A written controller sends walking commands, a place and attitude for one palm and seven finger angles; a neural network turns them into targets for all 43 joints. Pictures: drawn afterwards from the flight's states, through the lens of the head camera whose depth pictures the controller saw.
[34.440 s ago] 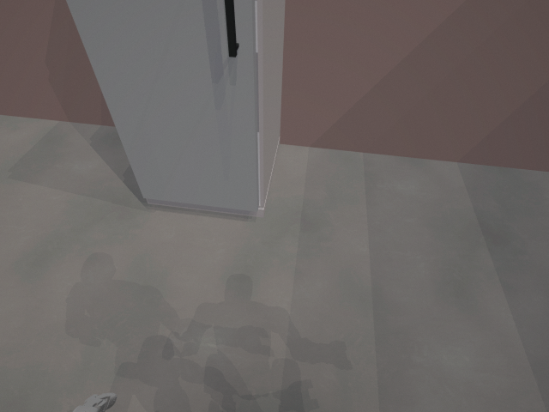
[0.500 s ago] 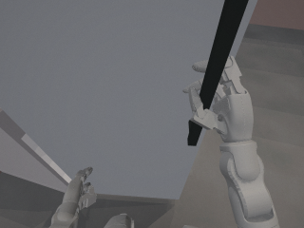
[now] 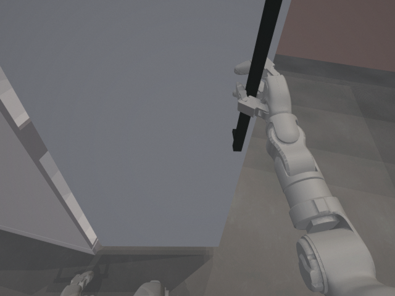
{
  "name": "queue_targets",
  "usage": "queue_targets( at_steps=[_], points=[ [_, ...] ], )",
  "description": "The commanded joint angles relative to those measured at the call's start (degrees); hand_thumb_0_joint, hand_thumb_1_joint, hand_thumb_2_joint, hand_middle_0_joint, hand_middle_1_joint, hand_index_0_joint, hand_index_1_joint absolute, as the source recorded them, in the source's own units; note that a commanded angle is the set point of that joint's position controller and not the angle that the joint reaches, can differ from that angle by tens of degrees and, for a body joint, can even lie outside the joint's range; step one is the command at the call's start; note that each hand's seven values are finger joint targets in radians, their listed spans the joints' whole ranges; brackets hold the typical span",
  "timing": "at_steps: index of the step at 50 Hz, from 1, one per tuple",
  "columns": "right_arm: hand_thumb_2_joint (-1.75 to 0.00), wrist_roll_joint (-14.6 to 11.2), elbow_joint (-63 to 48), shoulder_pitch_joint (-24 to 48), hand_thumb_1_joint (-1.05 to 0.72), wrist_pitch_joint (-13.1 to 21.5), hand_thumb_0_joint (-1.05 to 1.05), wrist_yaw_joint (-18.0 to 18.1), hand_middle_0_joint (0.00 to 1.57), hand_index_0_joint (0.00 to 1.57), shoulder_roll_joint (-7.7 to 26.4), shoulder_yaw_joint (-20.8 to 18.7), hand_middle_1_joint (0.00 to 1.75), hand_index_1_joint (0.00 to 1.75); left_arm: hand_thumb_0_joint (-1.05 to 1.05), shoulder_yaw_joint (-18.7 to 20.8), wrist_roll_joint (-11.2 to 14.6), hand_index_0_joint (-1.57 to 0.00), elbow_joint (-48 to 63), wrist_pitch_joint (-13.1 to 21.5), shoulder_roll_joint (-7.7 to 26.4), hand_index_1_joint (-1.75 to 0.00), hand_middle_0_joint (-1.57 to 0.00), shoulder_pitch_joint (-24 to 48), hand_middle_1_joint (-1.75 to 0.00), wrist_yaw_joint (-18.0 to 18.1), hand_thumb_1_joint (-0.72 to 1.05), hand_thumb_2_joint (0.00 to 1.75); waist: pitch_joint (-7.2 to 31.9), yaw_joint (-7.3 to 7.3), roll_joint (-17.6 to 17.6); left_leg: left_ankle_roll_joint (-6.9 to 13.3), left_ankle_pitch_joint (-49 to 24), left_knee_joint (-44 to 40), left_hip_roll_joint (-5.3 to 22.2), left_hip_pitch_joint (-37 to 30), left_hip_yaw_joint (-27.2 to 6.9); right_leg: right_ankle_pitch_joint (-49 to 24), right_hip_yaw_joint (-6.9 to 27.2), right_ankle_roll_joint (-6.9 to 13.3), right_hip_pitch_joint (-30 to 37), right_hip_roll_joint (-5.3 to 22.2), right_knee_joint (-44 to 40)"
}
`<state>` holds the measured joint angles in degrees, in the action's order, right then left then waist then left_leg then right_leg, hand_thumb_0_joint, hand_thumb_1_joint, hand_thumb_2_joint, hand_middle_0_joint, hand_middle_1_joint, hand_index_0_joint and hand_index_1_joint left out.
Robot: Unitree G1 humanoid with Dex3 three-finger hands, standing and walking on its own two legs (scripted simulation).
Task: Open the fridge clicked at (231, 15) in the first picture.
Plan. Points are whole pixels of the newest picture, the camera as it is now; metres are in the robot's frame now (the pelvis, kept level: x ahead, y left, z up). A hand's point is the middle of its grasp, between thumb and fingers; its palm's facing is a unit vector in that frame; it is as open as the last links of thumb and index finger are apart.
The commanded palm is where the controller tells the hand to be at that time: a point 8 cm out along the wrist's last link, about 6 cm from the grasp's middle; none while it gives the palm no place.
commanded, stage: stop walking and hold the door back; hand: right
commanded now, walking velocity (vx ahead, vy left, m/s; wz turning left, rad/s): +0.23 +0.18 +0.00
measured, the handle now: (252, 71) +0.46 -0.06 +0.26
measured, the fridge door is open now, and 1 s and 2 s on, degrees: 76 72 69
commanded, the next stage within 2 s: loosen the grip on the handle in 0.68 s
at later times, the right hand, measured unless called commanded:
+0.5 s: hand (241, 94) +0.43 -0.04 +0.22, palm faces -0.20 +0.98 -0.07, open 5.3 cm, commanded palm +0.44 -0.11 +0.20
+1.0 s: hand (246, 86) +0.45 -0.05 +0.24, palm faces -0.13 +0.98 -0.13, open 7.6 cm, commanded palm +0.43 -0.09 +0.21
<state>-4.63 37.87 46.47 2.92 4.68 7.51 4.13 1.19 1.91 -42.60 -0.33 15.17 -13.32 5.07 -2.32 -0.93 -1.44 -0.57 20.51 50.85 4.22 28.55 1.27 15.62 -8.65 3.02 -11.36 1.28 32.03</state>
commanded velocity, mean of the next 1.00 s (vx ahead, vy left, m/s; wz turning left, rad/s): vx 0.05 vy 0.04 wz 0.00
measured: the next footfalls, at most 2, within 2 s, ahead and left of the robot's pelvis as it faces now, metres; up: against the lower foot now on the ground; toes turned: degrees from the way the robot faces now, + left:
left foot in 0.14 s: +0.11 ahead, +0.14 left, +0.00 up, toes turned +6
right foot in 0.40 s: +0.08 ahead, -0.10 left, +0.00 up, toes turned +9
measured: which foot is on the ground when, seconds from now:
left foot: up 0.00-0.12, down 0.14-0.40, up 0.42-0.62, down 0.64-1.00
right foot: down 0.00-0.14, up 0.16-0.38, down 0.40-1.00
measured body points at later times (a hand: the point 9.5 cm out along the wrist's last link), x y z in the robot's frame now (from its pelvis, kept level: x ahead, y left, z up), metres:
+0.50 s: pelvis -0.03 -0.04 +0.00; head -0.03 -0.04 +0.44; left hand +0.02 +0.24 -0.11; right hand +0.44 -0.09 +0.23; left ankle +0.03 +0.12 -0.69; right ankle +0.04 -0.12 -0.73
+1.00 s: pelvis -0.04 -0.01 +0.00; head -0.04 -0.01 +0.45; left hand +0.03 +0.27 -0.09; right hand +0.45 -0.10 +0.24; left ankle -0.01 +0.12 -0.73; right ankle +0.04 -0.12 -0.73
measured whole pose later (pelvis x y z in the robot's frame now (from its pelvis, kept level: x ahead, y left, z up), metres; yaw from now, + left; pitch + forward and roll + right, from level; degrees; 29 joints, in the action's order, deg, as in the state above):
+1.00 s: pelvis -0.04 -0.01 +0.00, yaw +6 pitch +2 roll -1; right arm -0.2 66.9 62.4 11.3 -0.7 17.3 -9.9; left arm -0.1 -0.1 -40.3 13.3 16.1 -17.6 -0.3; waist 3.4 -6.9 0.9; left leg 0.3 14.6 35.6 2.8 22.9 3.2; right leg 11.2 -6.5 0.4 -23.3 2.8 32.6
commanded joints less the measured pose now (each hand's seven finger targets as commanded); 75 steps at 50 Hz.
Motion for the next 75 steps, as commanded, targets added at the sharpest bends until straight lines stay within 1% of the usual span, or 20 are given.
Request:
queue_targets(
  at_steps=[1,5,7,8,18,20,21,24,29,32,38,39,40,42,43,45,51,57,59,75],
  points=[
    [-0.90,0.7,-1.4,38.7,-0.90,4.4,0.00,0.0,0.45,0.45,7.3,-4.8,1.40,1.40,0.00,1.1,0.7,-0.20,6.5,3.4,7.1,-0.30,-0.20,5.0,-0.30,0.2,0.90,0.90,10.7,2.43,1.2,0.2,0.5,-6.1,0.7,-6.1,0.6,11.1,16.5,7.1,-1.9,18.0,-15.9],
    [-0.90,0.2,1.6,41.0,-0.90,4.7,0.00,-0.6,0.45,0.45,6.0,-4.6,1.40,1.40,0.00,-0.2,0.8,-0.20,5.6,4.9,5.8,-0.30,-0.20,3.6,-0.30,1.0,0.90,0.90,14.7,2.27,-2.0,1.6,2.4,-23.0,-1.7,-24.7,1.9,12.3,8.3,1.5,-6.6,10.6,-4.1],
    [-0.90,1.4,5.2,39.3,-0.90,4.2,0.00,0.4,0.45,0.45,14.9,-11.2,1.40,1.40,0.00,1.2,0.0,-0.20,5.1,4.9,5.6,-0.30,-0.20,2.3,-0.30,1.5,0.90,0.90,13.4,2.82,19.4,9.0,15.4,-37.2,14.0,-31.6,-23.4,17.1,1.6,-3.1,-23.1,1.5,17.8],
    [-0.90,1.5,9.8,34.5,-0.90,3.3,0.00,1.0,0.45,0.45,19.4,-15.6,1.40,1.40,0.00,2.6,-0.3,-0.20,3.7,4.9,8.1,-0.30,-0.20,1.2,-0.30,1.9,0.90,0.90,8.9,3.39,20.2,11.0,14.3,-42.6,19.8,-27.2,-30.2,17.7,8.0,-3.5,-25.9,1.6,27.1],
    [-0.90,0.6,6.5,41.0,-0.90,5.6,0.00,-1.7,0.45,0.45,18.7,-14.0,1.40,1.40,0.00,0.9,-0.5,-0.20,2.1,8.2,5.8,-0.30,-0.20,-1.0,-0.30,2.0,0.90,0.90,14.0,-1.60,11.7,4.0,21.4,-28.1,6.0,-5.1,-0.6,7.0,-1.6,-3.3,5.6,-0.9,0.2],
    [-0.90,-0.1,2.7,45.4,-0.90,7.1,0.00,-2.5,0.45,0.45,12.8,-10.7,1.40,1.40,0.00,1.0,-1.2,-0.20,3.9,8.7,8.9,-0.30,-0.20,1.1,-0.30,1.1,0.90,0.90,11.0,-1.01,-9.9,-0.1,11.2,-2.7,-4.3,1.0,5.2,18.9,24.5,2.7,3.5,14.1,-17.5],
    [-0.90,-0.9,-0.8,50.5,-0.90,7.6,0.00,-2.3,0.45,0.45,11.3,-8.8,1.40,1.40,0.00,0.8,-0.4,-0.20,5.4,8.7,8.2,-0.30,-0.20,2.4,-0.30,0.6,0.90,0.90,9.4,-0.17,-9.1,0.0,7.8,7.0,-3.8,1.8,1.0,14.0,36.2,8.3,-0.7,22.3,-23.0],
    [-0.90,0.5,1.1,46.1,-0.90,7.4,0.00,-1.6,0.45,0.45,13.5,-10.6,1.40,1.40,0.00,0.8,-0.4,-0.20,5.1,8.0,7.6,-0.30,-0.20,2.9,-0.30,-0.1,0.90,0.90,14.4,1.28,1.4,0.5,2.0,2.8,0.1,-2.7,-4.2,4.1,29.7,7.9,0.6,21.4,-16.9],
    [-0.90,0.4,-3.9,43.7,-0.90,7.5,0.00,-2.5,0.45,0.45,7.7,-5.8,1.40,1.40,0.00,0.1,-0.3,-0.20,5.3,9.0,6.9,-0.30,-0.20,1.1,-0.30,-0.1,0.90,0.90,18.8,0.67,-6.5,0.7,-1.6,-22.6,-3.6,-16.9,2.1,-17.0,13.5,2.0,6.6,14.9,-6.3],
    [-0.90,1.6,-1.9,42.2,-0.90,7.1,0.00,-1.5,0.45,0.45,13.4,-10.0,1.40,1.40,0.00,1.2,-0.7,-0.20,4.4,9.3,7.3,-0.30,-0.20,-0.3,-0.30,0.1,0.90,0.90,21.4,0.08,0.7,2.6,-15.1,-28.1,3.0,-25.9,-3.3,-18.5,7.3,-1.9,1.5,10.0,0.6],
    [-0.90,0.7,0.2,38.2,-0.90,6.3,0.00,-1.1,0.45,0.45,16.4,-12.6,1.40,1.40,0.00,1.2,0.1,-0.20,4.2,8.2,6.4,-0.30,-0.20,2.3,-0.30,1.3,0.90,0.90,19.6,0.44,5.8,1.1,-12.4,-23.7,2.5,-17.4,-1.0,-13.7,8.1,-2.3,3.9,7.8,-2.1],
    [-0.90,9.2,-3.5,68.4,-0.90,7.8,0.00,-2.8,0.45,0.45,32.0,-19.6,1.40,1.40,0.00,5.2,-1.9,-0.20,6.7,11.2,4.9,-0.30,-0.20,-1.8,-0.30,-0.3,0.90,0.90,16.9,-0.25,16.0,-0.6,-25.6,-28.2,-0.9,-21.3,-4.2,-12.3,3.6,-0.4,2.4,6.0,1.2],
    [-0.84,8.0,18.0,60.7,-0.78,4.0,0.00,-4.2,0.45,0.45,26.5,-20.2,1.40,1.40,0.00,1.3,-2.5,-0.20,4.2,15.6,7.0,-0.30,-0.20,-5.1,-0.30,-2.2,0.90,0.90,34.9,-8.98,20.9,3.1,-27.6,-18.5,-5.7,-13.8,0.8,-17.4,8.1,-0.2,-0.3,0.0,-7.1],
    [-0.73,3.4,18.1,44.3,-0.54,4.5,0.00,-6.0,0.45,0.45,12.1,-15.4,1.40,1.40,0.00,1.5,-1.5,-0.20,3.6,13.5,7.3,-0.30,-0.20,-7.3,-0.30,-3.5,0.90,0.90,29.7,-6.35,13.8,2.4,-13.6,-18.5,-4.7,-4.7,3.3,-10.9,9.5,-2.8,4.3,1.4,-6.0],
    [-0.67,2.5,19.6,44.3,-0.42,6.1,0.00,-6.7,0.45,0.45,14.6,-17.4,1.40,1.40,0.00,1.3,-1.8,-0.20,3.6,13.8,7.4,-0.30,-0.20,-6.1,-0.30,-3.5,0.90,0.90,26.4,-5.03,-4.2,2.6,-9.8,-19.2,-3.2,-1.5,2.2,-7.8,8.2,-4.2,8.4,1.3,-5.7],
    [-0.55,2.4,15.4,48.8,-0.17,9.8,0.00,-6.2,0.45,0.45,18.7,-17.4,1.40,1.40,0.00,0.6,-2.4,-0.20,5.3,14.7,8.0,-0.30,-0.20,-4.0,-0.30,-4.5,0.90,0.90,20.0,-5.43,-9.1,3.5,-6.3,-21.3,-3.3,-0.2,0.9,2.5,9.0,-4.0,5.6,0.7,-6.1],
    [-0.20,3.2,19.7,41.8,0.55,15.9,0.00,-6.7,0.42,0.42,16.0,-12.0,1.37,1.37,0.00,1.0,-0.9,-0.20,7.7,16.4,10.2,-0.30,-0.20,-6.1,-0.30,-5.5,0.90,0.90,12.5,-7.82,14.2,1.9,5.5,-25.4,-3.8,-0.6,-1.8,10.4,6.7,-1.3,-8.5,-1.0,-4.2],
    [-0.20,2.2,12.3,42.8,0.55,15.9,0.00,-9.8,0.34,0.34,19.0,-11.6,1.27,1.27,0.00,0.9,0.0,-0.20,8.3,18.0,10.0,-0.30,-0.20,-7.2,-0.30,-4.4,0.90,0.90,22.9,-5.36,0.9,2.5,2.1,-23.9,-3.8,-5.9,-3.5,8.0,6.9,-1.2,-5.8,-2.5,-3.5],
    [-0.20,2.1,6.9,44.1,0.55,16.1,0.00,-9.3,0.32,0.32,31.6,-20.5,1.23,1.23,0.00,1.0,0.0,-0.20,8.7,17.8,11.0,-0.30,-0.20,-7.0,-0.30,-3.9,0.90,0.90,25.4,-3.51,2.8,2.0,3.0,-25.5,-3.5,-10.8,-5.3,6.7,7.2,-0.5,-7.3,-2.3,-3.7],
    [-0.20,-1.2,-1.2,28.4,0.55,9.8,0.00,-11.2,0.25,0.25,29.1,-22.6,1.15,1.15,0.00,0.9,0.3,-0.20,9.6,14.9,9.2,-0.30,-0.20,-7.1,-0.30,-2.5,0.90,0.90,22.5,-1.77,8.1,0.8,-20.8,-24.4,-4.5,-16.3,-3.2,-10.4,6.4,0.4,-4.7,-2.5,-3.4]
  ],
)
